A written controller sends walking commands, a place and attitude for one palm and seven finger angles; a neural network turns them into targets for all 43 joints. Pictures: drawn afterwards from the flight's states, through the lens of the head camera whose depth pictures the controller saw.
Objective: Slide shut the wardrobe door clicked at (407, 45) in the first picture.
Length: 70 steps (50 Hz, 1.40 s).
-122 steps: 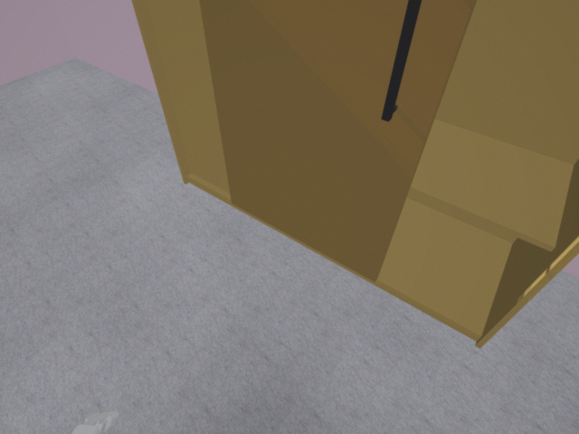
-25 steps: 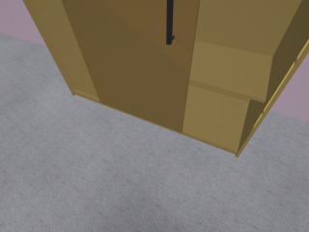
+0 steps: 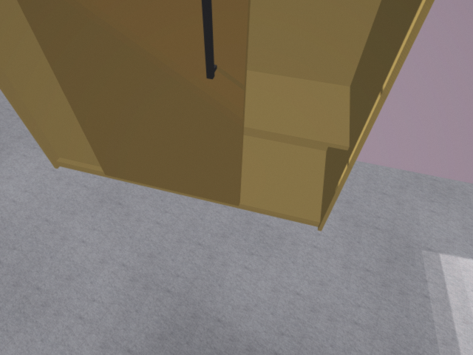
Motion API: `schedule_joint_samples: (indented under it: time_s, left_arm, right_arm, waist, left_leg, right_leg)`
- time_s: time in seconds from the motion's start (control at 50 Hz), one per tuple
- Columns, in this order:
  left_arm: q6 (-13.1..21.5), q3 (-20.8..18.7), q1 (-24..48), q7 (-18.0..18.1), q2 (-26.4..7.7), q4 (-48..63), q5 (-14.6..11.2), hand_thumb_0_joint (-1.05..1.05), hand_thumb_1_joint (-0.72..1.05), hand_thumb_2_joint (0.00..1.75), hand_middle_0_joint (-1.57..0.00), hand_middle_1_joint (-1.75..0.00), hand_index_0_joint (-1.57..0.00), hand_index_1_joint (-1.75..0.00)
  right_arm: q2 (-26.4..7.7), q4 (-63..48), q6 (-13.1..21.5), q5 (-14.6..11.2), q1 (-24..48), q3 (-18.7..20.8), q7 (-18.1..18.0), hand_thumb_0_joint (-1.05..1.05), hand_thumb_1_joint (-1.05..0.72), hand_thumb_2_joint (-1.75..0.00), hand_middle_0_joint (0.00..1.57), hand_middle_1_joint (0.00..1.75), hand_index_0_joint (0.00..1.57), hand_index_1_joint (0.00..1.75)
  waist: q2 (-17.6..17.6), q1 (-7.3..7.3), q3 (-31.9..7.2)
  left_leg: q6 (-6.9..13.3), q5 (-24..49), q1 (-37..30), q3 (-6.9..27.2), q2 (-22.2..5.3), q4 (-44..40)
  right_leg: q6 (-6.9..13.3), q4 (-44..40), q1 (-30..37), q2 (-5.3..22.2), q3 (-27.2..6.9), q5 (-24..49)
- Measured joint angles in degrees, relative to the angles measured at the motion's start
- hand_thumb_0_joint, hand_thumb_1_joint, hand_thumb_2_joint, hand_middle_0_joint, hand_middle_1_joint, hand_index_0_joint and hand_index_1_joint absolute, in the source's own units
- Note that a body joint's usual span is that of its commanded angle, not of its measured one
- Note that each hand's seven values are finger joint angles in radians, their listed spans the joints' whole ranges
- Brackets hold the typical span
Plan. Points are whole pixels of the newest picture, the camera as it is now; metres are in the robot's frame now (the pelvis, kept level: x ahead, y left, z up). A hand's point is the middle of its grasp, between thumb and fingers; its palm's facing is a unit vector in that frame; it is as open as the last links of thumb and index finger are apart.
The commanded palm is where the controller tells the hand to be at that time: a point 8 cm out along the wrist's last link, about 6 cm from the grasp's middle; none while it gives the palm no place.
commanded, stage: turn to face it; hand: left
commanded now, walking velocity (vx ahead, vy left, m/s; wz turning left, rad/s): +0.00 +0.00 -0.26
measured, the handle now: (209, 17) +0.88 +0.16 +0.17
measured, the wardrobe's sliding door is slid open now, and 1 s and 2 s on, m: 0.41 0.41 0.41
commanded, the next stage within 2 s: take the last steps up to it in 0.10 s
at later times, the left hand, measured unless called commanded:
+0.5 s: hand out of the picture +0.09 +0.18 -0.17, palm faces -0.10 -0.97 -0.20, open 7.3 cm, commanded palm none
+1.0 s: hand out of the picture +0.11 +0.27 -0.20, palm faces +0.04 -0.99 -0.15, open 7.4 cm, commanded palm none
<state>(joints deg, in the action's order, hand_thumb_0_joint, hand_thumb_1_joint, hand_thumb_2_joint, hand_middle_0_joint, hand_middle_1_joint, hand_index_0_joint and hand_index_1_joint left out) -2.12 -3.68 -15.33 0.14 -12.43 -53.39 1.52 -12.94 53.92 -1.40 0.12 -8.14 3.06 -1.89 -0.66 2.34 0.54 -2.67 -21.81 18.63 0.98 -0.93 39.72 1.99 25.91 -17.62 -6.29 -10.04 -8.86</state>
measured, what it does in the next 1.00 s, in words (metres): walks ahead: left foot, then right foot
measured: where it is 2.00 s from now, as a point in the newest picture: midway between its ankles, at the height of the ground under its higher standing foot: (207, 325)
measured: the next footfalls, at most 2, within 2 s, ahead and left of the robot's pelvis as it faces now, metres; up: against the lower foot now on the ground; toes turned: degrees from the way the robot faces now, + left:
left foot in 0.04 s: +0.03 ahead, +0.13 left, +0.00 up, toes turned -1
right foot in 0.46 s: +0.01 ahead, -0.10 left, +0.00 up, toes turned -12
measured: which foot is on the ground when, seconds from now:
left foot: up 0.00-0.02, down 0.04-0.46, up 0.48-0.90, down 0.92-1.00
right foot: down 0.00-0.06, up 0.08-0.44, down 0.46-0.92, up 0.94-1.00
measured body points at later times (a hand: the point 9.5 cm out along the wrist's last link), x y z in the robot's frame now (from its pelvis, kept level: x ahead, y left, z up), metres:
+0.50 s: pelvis +0.01 +0.01 -0.01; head +0.01 +0.00 +0.44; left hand +0.10 +0.24 -0.15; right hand -0.09 -0.20 -0.17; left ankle -0.01 +0.13 -0.72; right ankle -0.03 -0.09 -0.74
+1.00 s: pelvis +0.20 +0.10 -0.03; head +0.24 +0.12 +0.42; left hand +0.11 +0.32 -0.18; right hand +0.28 -0.14 -0.16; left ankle +0.28 +0.19 -0.74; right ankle +0.02 -0.05 -0.65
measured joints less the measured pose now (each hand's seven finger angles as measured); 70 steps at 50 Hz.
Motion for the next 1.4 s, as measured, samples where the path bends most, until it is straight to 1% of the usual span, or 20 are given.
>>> schedule_joint_samples:
  time_s: [0.06, 0.12, 0.18, 0.24, 0.32, 0.4, 0.44, 0.5, 0.54, 0.6, 0.68, 0.78, 0.86, 0.9, 0.94, 1.0, 1.06, 1.2, 1.3, 1.4]
  left_arm:
    - [-0.49, -0.39, 0.47, 0.05, -1.2, 0.18, -0.47, 0.01, 0.91, 0.89, -0.2, -0.3, -0.2, -0.3]
    - [-1.14, -1.08, 1.04, -0.13, -2.24, -0.12, -0.2, 0.01, 0.91, 0.9, -0.2, -0.3, -0.2, -0.3]
    - [-1.13, -1.65, 1.2, -0.69, -2.98, -0.21, 0.23, 0.01, 0.91, 0.9, -0.2, -0.3, -0.2, -0.3]
    - [-1.05, -1.58, 1.11, -0.84, -3.0, -0.61, 0.02, 0.01, 0.91, 0.9, -0.2, -0.3, -0.2, -0.3]
    - [-1.2, -0.48, 0.49, -1.1, -1.66, -2.01, 0.13, 0.01, 0.91, 0.9, -0.2, -0.3, -0.2, -0.3]
    - [-0.56, 0.91, 0.55, -1.51, 0.62, -3.2, 0.12, 0.01, 0.91, 0.9, -0.2, -0.3, -0.2, -0.3]
    - [0.55, 1.37, 0.67, -1.62, 1.73, -3.24, 0.02, 0.01, 0.91, 0.9, -0.2, -0.3, -0.2, -0.3]
    - [2.84, 1.51, 0.85, -0.6, 3.9, -3.81, -0.11, 0.01, 0.92, 0.9, -0.2, -0.3, -0.2, -0.3]
    - [4.11, 1.31, -0.83, 0.0, 4.03, -4.01, -0.38, 0.0, 0.94, 0.89, -0.2, -0.3, -0.2, -0.3]
    - [5.03, 1.2, -4.2, 0.52, 3.94, -5.5, -0.41, 0.0, 0.94, 0.89, -0.2, -0.3, -0.2, -0.3]
    - [5.38, 1.64, -7.86, 0.6, 4.53, -8.52, -0.36, 0.0, 0.93, 0.89, -0.2, -0.3, -0.2, -0.3]
    - [5.91, 1.95, -11.67, 0.71, 5.55, -11.36, 0.0, 0.0, 0.92, 0.9, -0.2, -0.3, -0.2, -0.3]
    - [5.69, 1.78, -13.44, 0.86, 5.54, -12.85, 0.48, 0.01, 0.91, 0.89, -0.2, -0.3, -0.2, -0.3]
    - [5.46, 1.53, -14.12, 0.8, 5.25, -13.26, 0.62, 0.01, 0.91, 0.89, -0.2, -0.3, -0.2, -0.3]
    - [4.66, 1.22, -13.32, 0.41, 4.75, -13.79, 0.14, 0.01, 0.91, 0.89, -0.2, -0.3, -0.2, -0.3]
    - [3.38, 0.81, -9.53, 0.14, 3.39, -12.88, -0.73, 0.01, 0.91, 0.89, -0.2, -0.3, -0.2, -0.3]
    - [3.77, 0.08, -5.47, -0.19, 2.04, -10.96, -0.5, 0.01, 0.91, 0.89, -0.2, -0.3, -0.2, -0.3]
    - [3.41, -0.41, 2.27, -0.45, 2.05, -4.88, 0.09, 0.01, 0.92, 0.9, -0.19, -0.29, -0.2, -0.3]
    - [3.0, 0.12, 5.23, -0.69, 3.47, -2.82, 0.1, 0.0, 0.92, 0.9, -0.19, -0.29, -0.2, -0.3]
    - [3.95, 0.83, 5.38, -0.5, 4.5, -2.45, 0.24, 0.0, 0.91, 0.9, -0.2, -0.29, -0.2, -0.3]
  right_arm:
    - [0.92, -0.5, 1.43, -0.03, -1.43, -0.64, -0.16, 0.0, -0.9, -0.9, 0.2, 0.3, 0.2, 0.29]
    - [2.14, -0.69, 1.12, 0.62, -3.49, -1.58, 0.05, 0.0, -0.9, -0.9, 0.2, 0.3, 0.2, 0.29]
    - [3.07, -0.05, 0.95, 1.01, -5.59, -2.27, -0.2, 0.0, -0.9, -0.9, 0.2, 0.3, 0.2, 0.29]
    - [3.59, 1.02, 1.25, 1.11, -7.14, -2.58, -0.38, 0.0, -0.9, -0.9, 0.2, 0.3, 0.2, 0.29]
    - [3.74, 2.66, 1.98, 1.39, -9.62, -2.34, -0.01, 0.0, -0.9, -0.9, 0.2, 0.3, 0.2, 0.29]
    - [3.31, 5.01, 2.25, 1.56, -12.83, -1.85, 0.57, 0.0, -0.9, -0.9, 0.2, 0.3, 0.2, 0.29]
    - [3.09, 6.47, 2.1, 1.32, -14.86, -1.67, 0.76, 0.0, -0.9, -0.9, 0.2, 0.3, 0.2, 0.29]
    - [2.48, 9.29, 0.88, 1.09, -17.29, -1.24, 1.19, 0.0, -0.9, -0.9, 0.2, 0.3, 0.2, 0.29]
    - [2.39, 10.79, -0.19, 1.51, -18.08, -0.91, 1.83, 0.01, -0.9, -0.9, 0.2, 0.3, 0.2, 0.29]
    - [1.99, 10.79, -0.36, 1.79, -17.11, -0.18, 2.51, 0.01, -0.9, -0.9, 0.2, 0.3, 0.2, 0.29]
    - [1.37, 8.61, 0.11, 1.58, -14.52, 0.59, 3.04, 0.01, -0.9, -0.9, 0.2, 0.3, 0.2, 0.29]
    - [1.03, 6.22, 0.06, 1.2, -9.96, 0.85, 3.96, 0.01, -0.91, -0.9, 0.2, 0.3, 0.2, 0.29]
    - [1.21, 4.13, 0.78, 0.92, -5.6, 0.49, 4.66, 0.01, -0.91, -0.9, 0.19, 0.3, 0.2, 0.29]
    - [1.31, 2.82, 1.96, 1.03, -3.72, 0.17, 4.67, 0.01, -0.91, -0.9, 0.2, 0.3, 0.2, 0.29]
    - [1.62, 1.77, 3.84, 1.5, -2.07, 0.04, 3.98, 0.0, -0.91, -0.9, 0.2, 0.3, 0.2, 0.29]
    - [2.76, 1.9, 4.74, 1.12, -0.65, -0.63, 2.54, 0.0, -0.91, -0.9, 0.2, 0.3, 0.2, 0.29]
    - [4.34, 3.01, 5.29, 1.2, -1.41, -1.26, 1.48, 0.0, -0.91, -0.9, 0.2, 0.3, 0.2, 0.29]
    - [3.94, 5.8, 5.86, 0.93, -6.43, -0.81, 0.54, -0.01, -0.94, -0.9, 0.2, 0.3, 0.2, 0.29]
    - [4.34, 7.61, 5.1, 1.31, -9.86, -1.05, 0.91, 0.0, -0.92, -0.9, 0.2, 0.3, 0.2, 0.29]
    - [5.21, 9.53, 4.28, 1.17, -12.68, -1.58, 0.92, 0.0, -0.91, -0.9, 0.2, 0.3, 0.2, 0.29]
  waist:
    - [-0.86, -1.06, -0.79]
    - [-1.81, -1.63, -1.07]
    - [-2.15, -1.88, -1.19]
    - [-2.2, -2.0, -0.9]
    - [-1.16, -3.08, -0.96]
    - [0.43, -4.59, -1.03]
    - [0.87, -4.79, -1.13]
    - [3.13, -4.41, -1.11]
    - [3.09, -3.36, -2.11]
    - [2.35, -2.6, -2.53]
    - [2.48, -2.98, -1.64]
    - [2.25, -1.71, -0.26]
    - [1.11, -0.19, 1.12]
    - [0.03, 0.31, 1.87]
    - [-1.2, -0.4, 3.12]
    - [-1.8, -0.23, 4.16]
    - [-2.26, -0.61, 3.23]
    - [-1.75, -1.53, -0.29]
    - [-0.48, -2.78, -0.45]
    - [0.99, -3.59, 0.44]
  left_leg:
    - [2.03, 4.93, -4.49, -0.73, 0.5, -9.91]
    - [3.72, 5.09, -5.35, -2.39, 0.28, -10.0]
    - [4.06, 6.24, -7.09, -3.87, -0.22, -12.69]
    - [4.29, 6.99, -8.03, -5.47, -0.39, -14.24]
    - [4.52, 6.79, -8.78, -7.04, -0.68, -14.91]
    - [4.07, 5.69, -9.01, -7.79, -1.03, -14.08]
    - [3.5, 4.07, -8.27, -7.88, -0.95, -11.59]
    - [3.09, -3.7, -3.73, -5.73, -1.5, 0.5]
    - [2.89, -2.74, 0.57, -5.08, -1.27, 9.53]
    - [2.14, 3.16, 6.47, -5.07, -2.3, 17.04]
    - [0.79, 10.46, 13.06, -4.39, -4.58, 18.48]
    - [0.68, 15.32, 17.01, -5.11, -6.15, 13.67]
    - [2.01, 13.85, 14.61, -6.59, -5.9, 4.18]
    - [3.33, 11.77, 10.89, -7.35, -4.65, -1.06]
    - [3.84, 11.06, 10.25, -7.92, -3.07, 0.72]
    - [5.43, 5.84, 7.62, -9.28, -2.14, 2.2]
    - [5.95, 6.47, 1.73, -10.95, -0.73, -3.94]
    - [7.09, 7.54, -9.34, -12.68, 3.03, -16.02]
    - [6.75, 4.93, -14.17, -12.69, 3.93, -17.82]
    - [4.98, -1.97, -15.27, -12.71, 1.94, -11.37]
  right_leg:
    - [-1.23, 3.95, -2.0, -0.36, -0.59, -2.41]
    - [-2.92, 18.43, -6.81, 0.37, 2.56, -13.06]
    - [-4.08, 31.65, -10.37, 2.17, 5.08, -12.22]
    - [-4.77, 35.61, -10.56, 4.51, 6.27, -10.83]
    - [-4.29, 28.47, -6.37, 7.31, 9.05, -13.24]
    - [-3.09, 14.79, 0.3, 8.36, 12.6, -15.77]
    - [-2.48, 6.07, 4.74, 8.23, 13.9, -12.6]
    - [-1.17, 3.8, 7.19, 7.64, 15.82, -9.95]
    - [-1.06, 1.77, 9.35, 8.05, 16.29, -10.08]
    - [-1.62, -3.14, 13.14, 8.81, 15.82, -8.79]
    - [-2.68, -8.27, 17.81, 9.53, 16.83, -8.08]
    - [-4.89, -10.78, 21.93, 10.75, 18.18, -9.86]
    - [-7.56, -9.76, 24.13, 12.51, 18.94, -13.38]
    - [-8.62, -4.98, 23.57, 14.34, 18.69, -17.22]
    - [-6.33, 10.33, 18.39, 16.37, 16.98, -21.73]
    - [-2.11, 39.24, 5.03, 13.32, 11.35, -20.46]
    - [-0.94, 48.52, -5.17, 12.44, 12.77, -13.55]
    - [-2.11, 33.95, -14.03, 12.73, 15.18, -6.74]
    - [-1.88, 19.79, -10.99, 12.58, 14.69, -5.62]
    - [-0.6, 8.57, -3.73, 10.24, 15.59, -1.74]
